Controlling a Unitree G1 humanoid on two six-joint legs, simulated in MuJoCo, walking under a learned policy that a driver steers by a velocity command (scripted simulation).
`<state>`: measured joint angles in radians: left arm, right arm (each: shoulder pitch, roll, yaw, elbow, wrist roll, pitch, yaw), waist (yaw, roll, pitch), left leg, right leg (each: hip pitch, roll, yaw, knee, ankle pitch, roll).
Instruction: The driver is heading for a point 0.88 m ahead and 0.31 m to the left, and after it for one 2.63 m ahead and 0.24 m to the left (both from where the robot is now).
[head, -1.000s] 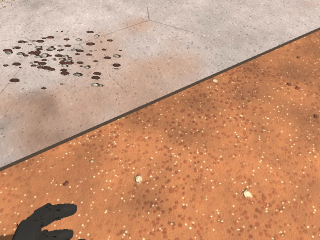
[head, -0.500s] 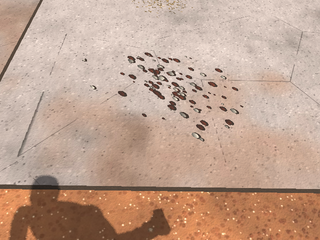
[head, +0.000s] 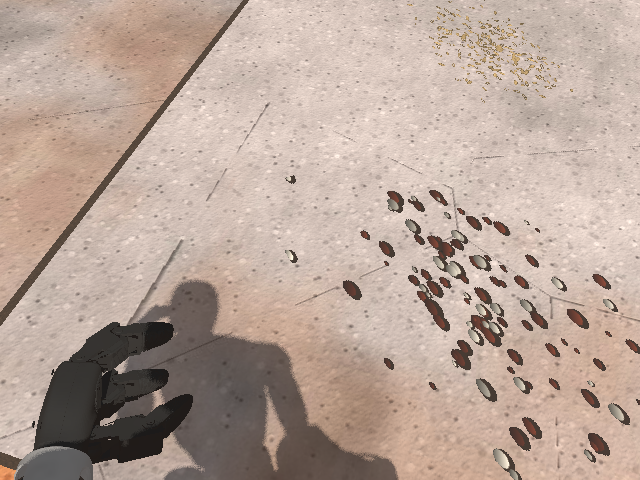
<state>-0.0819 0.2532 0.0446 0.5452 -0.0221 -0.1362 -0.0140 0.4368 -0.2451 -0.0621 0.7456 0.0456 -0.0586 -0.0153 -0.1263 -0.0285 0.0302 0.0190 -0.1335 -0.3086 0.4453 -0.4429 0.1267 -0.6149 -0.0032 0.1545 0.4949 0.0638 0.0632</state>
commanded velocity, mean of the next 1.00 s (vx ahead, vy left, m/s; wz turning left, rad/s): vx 0.96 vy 0.00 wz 0.82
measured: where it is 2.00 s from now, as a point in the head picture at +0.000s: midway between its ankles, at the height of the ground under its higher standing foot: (95, 288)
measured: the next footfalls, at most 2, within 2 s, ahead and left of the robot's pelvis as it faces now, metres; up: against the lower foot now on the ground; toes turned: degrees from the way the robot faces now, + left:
right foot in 0.06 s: +0.27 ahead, -0.17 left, +0.00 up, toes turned +11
left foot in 0.54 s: +0.59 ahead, +0.18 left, +0.00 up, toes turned +36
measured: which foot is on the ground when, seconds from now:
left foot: down 0.00-0.06, up 0.08-0.52, down 0.54-1.00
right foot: up 0.00-0.04, down 0.06-0.52, up 0.54-0.96, down 0.98-1.00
